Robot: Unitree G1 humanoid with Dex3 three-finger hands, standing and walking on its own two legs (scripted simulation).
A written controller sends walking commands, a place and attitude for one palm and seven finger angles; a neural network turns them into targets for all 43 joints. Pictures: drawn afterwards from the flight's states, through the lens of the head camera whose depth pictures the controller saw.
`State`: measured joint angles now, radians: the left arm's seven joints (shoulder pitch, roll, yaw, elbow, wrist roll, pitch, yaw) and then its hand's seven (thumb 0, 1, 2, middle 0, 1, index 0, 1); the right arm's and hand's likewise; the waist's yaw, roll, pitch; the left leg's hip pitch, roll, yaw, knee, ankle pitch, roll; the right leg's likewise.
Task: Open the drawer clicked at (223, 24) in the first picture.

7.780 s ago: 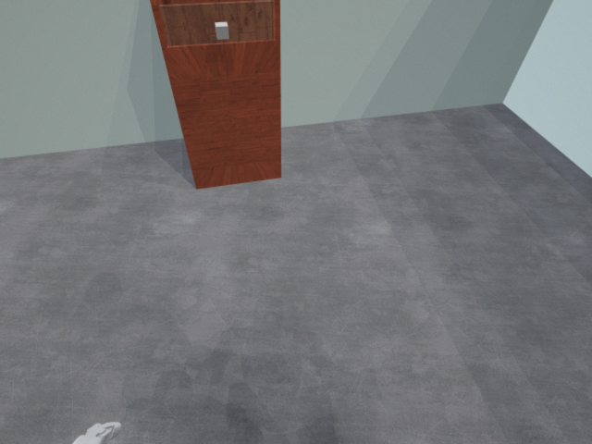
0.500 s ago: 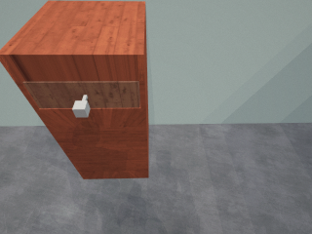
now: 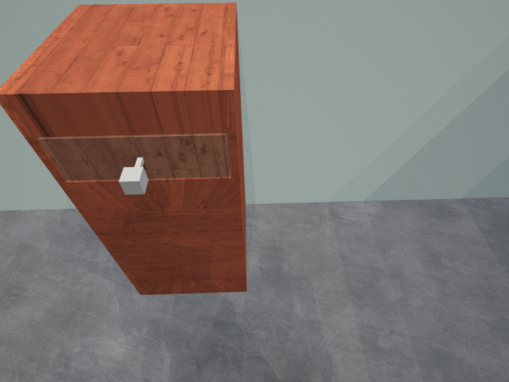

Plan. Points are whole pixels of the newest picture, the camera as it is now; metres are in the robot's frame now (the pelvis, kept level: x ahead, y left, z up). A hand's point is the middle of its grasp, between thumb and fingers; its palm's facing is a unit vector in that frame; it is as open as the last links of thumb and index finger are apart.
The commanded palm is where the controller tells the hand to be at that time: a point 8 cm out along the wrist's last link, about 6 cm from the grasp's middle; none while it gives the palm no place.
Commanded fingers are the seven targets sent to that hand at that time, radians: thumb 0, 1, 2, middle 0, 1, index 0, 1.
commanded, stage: shuffle to correct the standing spot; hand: left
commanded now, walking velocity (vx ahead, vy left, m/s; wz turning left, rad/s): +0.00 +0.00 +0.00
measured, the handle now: (136, 173) +0.51 +0.29 -0.01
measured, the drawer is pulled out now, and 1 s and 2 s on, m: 0.00 0.00 0.00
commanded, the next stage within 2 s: come to a stop and stand still in 0.20 s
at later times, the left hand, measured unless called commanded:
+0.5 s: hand out of the picture -0.01 +0.22 -0.18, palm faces +0.14 -0.97 -0.22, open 7.4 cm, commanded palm none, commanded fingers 0.00 0.90 0.90 -0.20 -0.30 -0.20 -0.30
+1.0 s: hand out of the picture +0.02 +0.17 -0.17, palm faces +0.10 -0.97 -0.21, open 7.3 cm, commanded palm none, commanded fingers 0.00 0.90 0.90 -0.20 -0.30 -0.20 -0.30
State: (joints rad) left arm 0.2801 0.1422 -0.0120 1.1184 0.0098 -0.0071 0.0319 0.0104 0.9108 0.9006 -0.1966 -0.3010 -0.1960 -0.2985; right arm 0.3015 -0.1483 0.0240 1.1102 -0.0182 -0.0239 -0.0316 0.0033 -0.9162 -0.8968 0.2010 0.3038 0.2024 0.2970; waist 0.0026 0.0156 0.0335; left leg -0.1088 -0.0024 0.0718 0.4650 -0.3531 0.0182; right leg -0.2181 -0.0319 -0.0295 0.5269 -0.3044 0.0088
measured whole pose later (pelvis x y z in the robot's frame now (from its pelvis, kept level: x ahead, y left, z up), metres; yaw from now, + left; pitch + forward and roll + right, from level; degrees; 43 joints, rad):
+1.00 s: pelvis +0.02 -0.01 +0.00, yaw +5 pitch +0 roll +1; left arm 0.27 0.16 0.00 1.11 0.01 -0.01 0.03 0.02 0.94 0.90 -0.20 -0.30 -0.20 -0.30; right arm 0.31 -0.12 0.02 1.15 -0.02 -0.01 -0.03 0.00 -0.91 -0.90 0.20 0.30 0.20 0.30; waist -0.01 0.00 0.02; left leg -0.14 0.04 0.07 0.44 -0.30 -0.02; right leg -0.20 0.01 -0.07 0.48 -0.28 -0.05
